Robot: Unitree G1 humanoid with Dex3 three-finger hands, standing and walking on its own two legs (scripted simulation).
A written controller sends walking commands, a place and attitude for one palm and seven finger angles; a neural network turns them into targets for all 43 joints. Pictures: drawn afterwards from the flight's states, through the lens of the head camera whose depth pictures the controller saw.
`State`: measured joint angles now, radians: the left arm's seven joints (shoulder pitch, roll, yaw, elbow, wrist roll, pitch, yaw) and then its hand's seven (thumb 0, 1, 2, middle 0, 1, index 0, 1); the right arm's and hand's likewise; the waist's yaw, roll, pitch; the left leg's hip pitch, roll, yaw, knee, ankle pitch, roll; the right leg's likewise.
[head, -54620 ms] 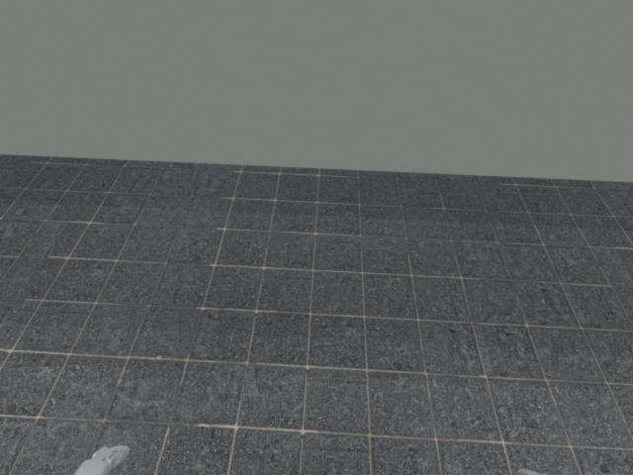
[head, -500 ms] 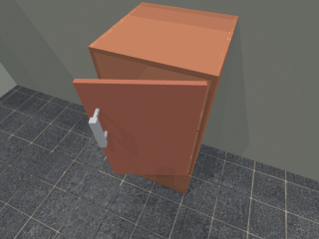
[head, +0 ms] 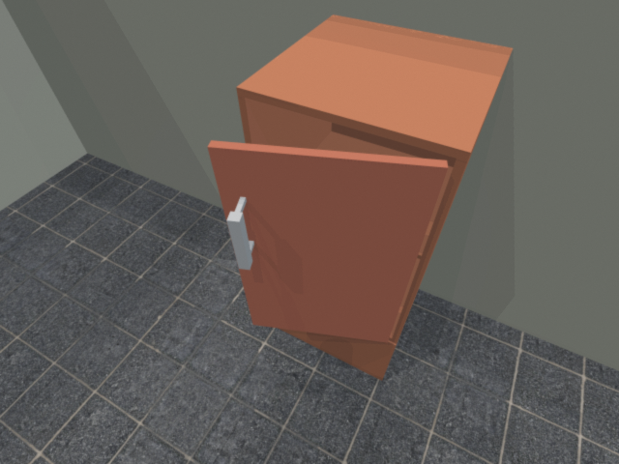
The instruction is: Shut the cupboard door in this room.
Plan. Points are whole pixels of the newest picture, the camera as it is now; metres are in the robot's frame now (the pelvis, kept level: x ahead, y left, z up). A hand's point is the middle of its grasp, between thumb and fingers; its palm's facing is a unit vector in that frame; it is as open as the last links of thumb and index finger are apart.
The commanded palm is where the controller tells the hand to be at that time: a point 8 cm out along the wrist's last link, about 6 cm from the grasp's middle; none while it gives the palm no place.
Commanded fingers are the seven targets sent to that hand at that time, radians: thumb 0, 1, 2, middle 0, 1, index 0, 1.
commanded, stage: come to a stop and stand still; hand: left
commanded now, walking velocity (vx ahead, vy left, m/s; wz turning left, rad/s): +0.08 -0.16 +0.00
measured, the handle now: (243, 233) +0.49 +0.19 -0.05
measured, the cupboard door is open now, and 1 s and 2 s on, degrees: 20 20 20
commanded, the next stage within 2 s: look again from close up in 1.02 s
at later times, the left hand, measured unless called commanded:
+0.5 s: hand out of the picture +0.12 +0.19 -0.18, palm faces -0.08 -0.98 -0.18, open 7.4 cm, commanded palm none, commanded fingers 0.00 0.90 0.90 -0.20 -0.30 -0.20 -0.30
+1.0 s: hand out of the picture +0.05 +0.17 -0.18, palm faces +0.02 -0.98 -0.21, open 7.3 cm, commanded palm none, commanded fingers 0.00 0.90 0.90 -0.20 -0.30 -0.20 -0.30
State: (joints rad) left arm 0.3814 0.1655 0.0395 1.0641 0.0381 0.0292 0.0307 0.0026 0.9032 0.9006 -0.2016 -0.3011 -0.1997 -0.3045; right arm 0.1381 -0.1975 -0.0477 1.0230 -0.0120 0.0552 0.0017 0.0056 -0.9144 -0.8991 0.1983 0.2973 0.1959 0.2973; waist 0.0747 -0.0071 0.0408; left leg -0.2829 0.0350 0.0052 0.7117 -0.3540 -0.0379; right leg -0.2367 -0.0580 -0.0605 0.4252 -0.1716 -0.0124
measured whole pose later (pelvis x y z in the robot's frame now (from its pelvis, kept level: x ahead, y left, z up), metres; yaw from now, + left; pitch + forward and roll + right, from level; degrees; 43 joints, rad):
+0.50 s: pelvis +0.02 +0.01 +0.00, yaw -2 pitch +3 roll -1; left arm 0.11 0.20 0.06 1.02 0.01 0.04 0.00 0.00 0.91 0.90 -0.20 -0.30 -0.19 -0.30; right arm 0.38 -0.13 -0.04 1.14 -0.03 0.00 -0.06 0.01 -0.91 -0.90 0.20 0.30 0.20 0.30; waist -0.07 -0.03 0.09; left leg -0.19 0.06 0.04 0.45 -0.30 -0.03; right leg -0.29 -0.03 -0.04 0.55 -0.29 0.02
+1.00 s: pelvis +0.05 -0.01 +0.00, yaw -1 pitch +0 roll +0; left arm 0.25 0.17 0.02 1.13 0.01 0.01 0.04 -0.01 0.93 0.90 -0.20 -0.30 -0.20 -0.30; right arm 0.18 -0.16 -0.02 1.13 -0.01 -0.01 -0.04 0.02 -0.94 -0.90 0.20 0.30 0.20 0.30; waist 0.01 -0.01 0.04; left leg -0.15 0.06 0.10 0.42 -0.26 -0.02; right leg -0.11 -0.01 -0.08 0.41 -0.29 -0.01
